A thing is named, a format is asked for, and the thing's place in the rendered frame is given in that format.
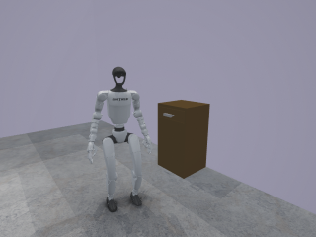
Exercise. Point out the right robot shin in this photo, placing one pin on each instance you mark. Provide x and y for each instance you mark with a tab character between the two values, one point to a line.
110	186

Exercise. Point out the handle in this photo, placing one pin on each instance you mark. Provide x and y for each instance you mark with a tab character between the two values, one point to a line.
167	115

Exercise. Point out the robot left thigh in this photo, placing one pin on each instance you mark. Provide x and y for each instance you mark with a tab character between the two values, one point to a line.
135	152

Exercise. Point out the left robot upper arm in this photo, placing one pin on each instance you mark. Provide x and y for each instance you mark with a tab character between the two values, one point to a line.
136	103

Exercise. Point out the left robot forearm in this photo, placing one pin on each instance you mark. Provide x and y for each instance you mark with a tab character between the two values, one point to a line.
142	126

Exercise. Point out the cabinet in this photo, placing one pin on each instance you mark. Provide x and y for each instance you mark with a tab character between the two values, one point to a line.
182	147

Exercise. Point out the robot right hand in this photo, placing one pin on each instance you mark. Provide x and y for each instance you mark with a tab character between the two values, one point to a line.
90	148

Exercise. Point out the right robot forearm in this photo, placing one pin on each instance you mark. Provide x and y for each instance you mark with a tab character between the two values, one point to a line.
93	129

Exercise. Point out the right robot upper arm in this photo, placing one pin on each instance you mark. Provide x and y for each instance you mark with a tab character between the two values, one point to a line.
101	96

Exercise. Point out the drawer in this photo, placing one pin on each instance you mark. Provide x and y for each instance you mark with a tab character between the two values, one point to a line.
178	115

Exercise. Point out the robot left hand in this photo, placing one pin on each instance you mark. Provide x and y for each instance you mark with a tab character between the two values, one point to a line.
147	140

